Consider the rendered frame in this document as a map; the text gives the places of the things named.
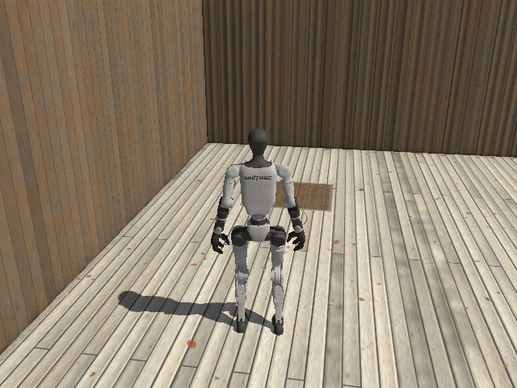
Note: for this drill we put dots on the left robot forearm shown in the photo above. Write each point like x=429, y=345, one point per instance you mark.
x=220, y=218

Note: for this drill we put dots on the robot left upper arm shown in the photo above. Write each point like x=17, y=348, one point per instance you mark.
x=232, y=172

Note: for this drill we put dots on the right robot forearm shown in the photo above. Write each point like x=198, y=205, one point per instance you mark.
x=294, y=213

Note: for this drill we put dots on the left robot hand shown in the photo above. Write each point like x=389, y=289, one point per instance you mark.
x=215, y=242

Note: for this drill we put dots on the robot right upper arm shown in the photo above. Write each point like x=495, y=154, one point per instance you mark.
x=284, y=172

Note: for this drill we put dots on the right robot foot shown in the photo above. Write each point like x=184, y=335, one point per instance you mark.
x=278, y=328

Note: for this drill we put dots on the humanoid robot head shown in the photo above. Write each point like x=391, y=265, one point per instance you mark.
x=258, y=140

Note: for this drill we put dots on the right robot hand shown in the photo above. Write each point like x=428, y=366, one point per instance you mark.
x=300, y=239

